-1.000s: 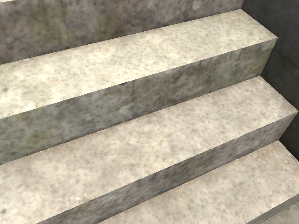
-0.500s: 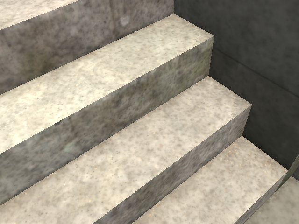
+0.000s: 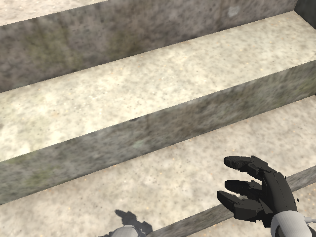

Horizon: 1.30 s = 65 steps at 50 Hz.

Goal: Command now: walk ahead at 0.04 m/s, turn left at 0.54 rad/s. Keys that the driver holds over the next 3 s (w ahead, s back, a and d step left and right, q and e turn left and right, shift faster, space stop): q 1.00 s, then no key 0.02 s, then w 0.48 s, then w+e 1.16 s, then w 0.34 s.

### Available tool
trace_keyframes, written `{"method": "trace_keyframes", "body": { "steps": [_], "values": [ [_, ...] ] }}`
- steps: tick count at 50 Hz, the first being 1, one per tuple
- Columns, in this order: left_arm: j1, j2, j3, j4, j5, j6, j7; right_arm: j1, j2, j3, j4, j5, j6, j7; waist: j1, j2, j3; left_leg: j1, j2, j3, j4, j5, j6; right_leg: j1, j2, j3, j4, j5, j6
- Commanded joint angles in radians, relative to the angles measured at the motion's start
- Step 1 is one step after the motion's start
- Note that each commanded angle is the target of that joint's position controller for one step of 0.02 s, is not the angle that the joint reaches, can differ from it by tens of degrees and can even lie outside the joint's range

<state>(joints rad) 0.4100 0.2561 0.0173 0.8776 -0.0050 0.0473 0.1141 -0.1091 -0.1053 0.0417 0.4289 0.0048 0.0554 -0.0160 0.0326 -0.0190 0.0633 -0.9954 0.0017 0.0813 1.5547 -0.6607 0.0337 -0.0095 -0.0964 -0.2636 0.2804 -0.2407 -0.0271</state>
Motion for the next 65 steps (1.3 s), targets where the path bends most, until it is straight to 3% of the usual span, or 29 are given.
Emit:
{"method": "trace_keyframes", "body": {
  "steps": [1,2,3,4,6,7,11,15,18,22,25,27,28,31,32,33,34,35,37,39,40,41,52,53,55,58,61,64,65],
  "values": [
    [-0.209,0.28,0.061,-0.203,-0.012,0.007,-0.009,0.218,-0.184,-0.064,0.005,-0.017,-0.036,0.01,-0.19,-0.109,-0.393,0.551,-0.128,-0.126,-0.409,0.211,0.14,-0.062,-0.125,0.095,0.448,2.001,-0.108],
    [-0.294,0.226,0.047,-0.281,0.008,-0.021,-0.036,0.373,-0.302,-0.104,0.053,-0.034,-0.034,-0.01,-0.236,0.294,-0.396,0.828,0.086,-0.66,-0.787,0.431,0.321,-0.499,0.09,0.151,0.917,0.723,-0.031],
    [-0.289,0.166,0.043,-0.25,0.007,-0.049,-0.091,0.324,-0.363,-0.115,0.025,-0.096,-0.031,-0.042,-0.192,0.325,-0.485,0.797,0.231,-1.093,-1.106,0.471,0.409,-0.615,0.24,0.41,1.385,-0.069,0.013],
    [-0.277,0.113,0.035,-0.265,-0.006,-0.054,-0.133,0.274,-0.289,-0.085,0.031,-0.09,-0.047,-0.035,-0.149,0.181,-0.383,0.685,0.229,-0.986,-1.083,0.325,0.332,-0.718,0.197,0.489,1.502,-0.086,0.017],
    [-0.302,0.002,0.004,-0.316,0.009,-0.045,-0.125,0.189,-0.167,-0.06,0.096,-0.002,-0.055,-0.022,-0.005,0.062,-0.044,0.409,0.111,-0.711,-0.948,0.271,0.202,-0.815,0.153,0.411,1.469,-0.06,0.032],
    [-0.227,-0.009,-0.001,-0.3,0.016,-0.031,-0.112,0.14,-0.13,-0.055,0.114,0.013,-0.056,-0.019,0.056,0.058,-0.025,0.326,0.062,-0.588,-0.912,0.245,0.167,-0.784,0.129,0.396,1.481,-0.038,0.038],
    [-0.187,-0.012,-0.014,-0.322,0.021,-0.037,-0.104,0.165,-0.157,-0.057,0.125,0.006,-0.061,-0.027,0.07,0.078,-0.095,0.361,0.018,-0.449,-0.915,0.361,0.177,-0.784,0.143,0.333,1.587,0.108,0.046],
    [-0.299,-0.037,-0.03,-0.383,0.023,-0.034,-0.094,0.198,-0.179,-0.05,0.095,-0.015,-0.018,-0.062,0.017,0.088,-0.153,0.505,0.022,-0.498,-0.919,0.491,0.186,-0.875,0.131,0.327,1.551,0.211,0.092],
    [-0.378,-0.047,-0.04,-0.44,0.008,-0.023,-0.074,0.238,-0.19,-0.054,0.069,-0.013,0.013,-0.079,-0.028,0.168,-0.197,0.678,0.047,-0.594,-0.95,0.517,0.209,-0.962,0.131,0.349,1.43,0.133,0.158],
    [-0.36,-0.024,-0.035,-0.439,-0.01,-0.017,-0.064,0.267,-0.2,-0.055,0.033,-0.017,0.012,-0.09,-0.059,0.178,-0.219,0.772,0.095,-0.727,-0.955,0.457,0.245,-0.999,0.151,0.399,1.399,0.038,0.187],
    [-0.345,-0.044,-0.046,-0.449,-0.014,-0.015,-0.058,0.239,-0.202,-0.051,0.009,0.002,0.027,-0.099,-0.044,0.205,-0.187,0.781,0.092,-0.736,-0.973,0.515,0.243,-0.991,0.158,0.365,1.295,-0.054,0.192],
    [-0.395,-0.1,-0.074,-0.475,-0.019,-0.023,-0.054,0.246,-0.203,-0.065,-0.014,0.008,0.054,-0.113,-0.051,0.211,-0.177,0.783,0.056,-0.697,-1.007,0.534,0.172,-0.871,0.14,0.322,0.846,-0.235,0.17],
    [-0.315,-0.105,-0.073,-0.436,-0.023,-0.018,-0.058,0.218,-0.203,-0.068,-0.011,0.003,0.07,-0.125,-0.025,0.257,-0.191,0.694,0.032,-0.65,-1.014,0.562,0.152,-0.697,0.163,0.27,0.703,-0.24,0.159],
    [-0.185,-0.018,-0.017,-0.339,-0.033,-0.024,-0.072,0.221,-0.196,-0.072,-0.007,0.021,0.028,-0.095,-0.006,0.221,-0.214,0.592,0.035,-0.619,-0.964,0.602,0.148,-0.307,0.145,0.254,0.215,0.024,0.102],
    [-0.175,0.024,0.005,-0.313,-0.014,-0.017,-0.074,0.251,-0.154,-0.067,0.017,0.016,0.012,-0.075,-0.026,0.105,-0.235,0.512,-0.028,-0.527,-0.779,0.331,0.092,-0.17,0.071,0.358,0.165,0.091,0.067],
    [-0.145,0.053,0.016,-0.321,0.024,-0.005,-0.071,0.267,-0.103,-0.062,0.045,0.005,-0.011,-0.049,-0.016,-0.048,-0.226,0.283,-0.144,-0.372,-0.482,0.13,0.023,-0.01,-0.105,0.507,0.198,0.303,0.0],
    [-0.166,0.131,0.026,-0.392,0.089,0.0,-0.046,0.329,-0.123,-0.07,0.027,0.024,-0.034,-0.035,-0.055,-0.227,-0.29,0.181,-0.173,-0.327,-0.222,0.025,-0.06,-0.093,-0.319,0.941,0.004,0.102,-0.205],
    [-0.219,0.091,0.022,-0.421,0.079,0.004,-0.031,0.322,-0.196,-0.094,0.044,0.026,-0.032,-0.037,-0.064,-0.181,-0.197,0.124,-0.076,-0.264,-0.067,0.076,-0.128,-0.159,-0.346,0.951,-0.01,-0.168,-0.287],
    [-0.287,-0.009,-0.024,-0.425,0.064,0.056,0.019,0.229,-0.171,-0.082,0.039,0.044,0.011,-0.052,-0.067,-0.143,-0.043,0.053,-0.076,-0.215,0.266,0.246,-0.189,-0.336,-0.152,0.65,0.075,-0.226,-0.215],
    [-0.235,-0.015,-0.034,-0.43,0.059,0.066,0.047,0.173,-0.174,-0.069,0.013,0.029,0.007,-0.054,-0.027,-0.052,-0.06,0.02,-0.074,-0.198,0.217,0.342,-0.215,-0.303,-0.11,0.508,0.138,-0.084,-0.202],
    [-0.196,-0.016,-0.027,-0.411,0.062,0.047,0.055,0.196,-0.191,-0.076,0.024,0.003,0.0,-0.042,-0.025,-0.003,-0.087,0.04,-0.074,-0.216,0.26,0.499,-0.203,-0.307,-0.095,0.469,0.2,-0.069,-0.182],
    [-0.177,-0.012,-0.029,-0.399,0.063,0.036,0.06,0.203,-0.17,-0.07,0.029,-0.001,-0.007,-0.034,-0.025,-0.021,-0.118,0.026,-0.072,-0.209,0.267,0.552,-0.2,-0.278,-0.107,0.455,0.208,-0.069,-0.19],
    [-0.15,0.022,0.013,-0.415,0.031,-0.002,0.049,0.244,-0.184,-0.061,0.024,0.007,0.013,-0.042,0.003,-0.105,-0.177,0.004,0.044,-0.243,0.187,0.537,-0.212,-0.217,-0.28,0.533,0.238,-0.223,-0.236],
    [-0.147,0.055,0.049,-0.378,0.066,-0.041,0.009,0.21,-0.155,-0.089,0.007,-0.109,0.035,-0.03,-0.015,-0.022,-0.11,0.078,0.026,-0.214,0.079,0.593,-0.136,-0.293,-0.289,0.505,0.231,-0.332,-0.193],
    [-0.154,0.076,0.069,-0.338,0.067,-0.079,-0.032,0.229,-0.143,-0.097,0.026,-0.092,0.034,-0.01,-0.004,-0.081,-0.11,0.127,0.02,-0.192,0.031,0.614,-0.068,-0.321,-0.298,0.512,0.235,-0.504,-0.187],
    [-0.191,0.083,0.084,-0.308,0.073,-0.097,-0.051,0.193,-0.13,-0.106,0.024,-0.064,0.021,-0.002,0.014,-0.161,-0.111,0.144,0.027,-0.217,0.057,0.579,-0.017,-0.359,-0.363,0.569,0.276,-0.589,-0.184],
    [-0.213,0.101,0.095,-0.293,0.087,-0.103,-0.053,0.117,-0.126,-0.106,-0.017,-0.061,0.003,0.005,0.026,-0.172,-0.095,0.144,0.088,-0.233,-0.04,0.486,0.023,-0.386,-0.384,0.598,0.317,-0.614,-0.147],
    [-0.284,0.102,0.099,-0.307,0.104,-0.077,-0.045,0.193,-0.127,-0.098,0.025,-0.016,-0.02,0.02,-0.012,-0.14,-0.141,0.469,0.155,-0.157,-0.573,0.5,0.072,-0.509,-0.282,0.451,0.433,-0.508,-0.053],
    [-0.297,0.09,0.095,-0.302,0.087,-0.055,-0.044,0.308,-0.125,-0.102,0.083,0.01,-0.026,0.023,-0.065,-0.088,-0.175,0.712,0.139,-0.056,-0.833,0.698,0.083,-0.573,-0.212,0.325,0.547,-0.418,-0.019]
  ]
}}
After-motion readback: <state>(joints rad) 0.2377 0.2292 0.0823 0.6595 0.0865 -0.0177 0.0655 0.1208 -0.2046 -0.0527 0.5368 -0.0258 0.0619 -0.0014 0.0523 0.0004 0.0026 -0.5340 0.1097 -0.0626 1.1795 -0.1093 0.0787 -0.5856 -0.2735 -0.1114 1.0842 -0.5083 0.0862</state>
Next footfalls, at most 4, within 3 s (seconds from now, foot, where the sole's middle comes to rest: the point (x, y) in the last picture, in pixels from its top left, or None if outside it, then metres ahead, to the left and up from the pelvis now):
0.64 right None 0.27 -0.11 -0.59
1.38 left None -0.09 0.14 -0.79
1.72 right None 0.20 0.12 -0.59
2.06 left None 0.03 0.32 -0.59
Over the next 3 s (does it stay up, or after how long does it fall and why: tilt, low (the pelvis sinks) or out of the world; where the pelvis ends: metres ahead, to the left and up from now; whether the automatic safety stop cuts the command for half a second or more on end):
stays up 0.37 0.23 0.38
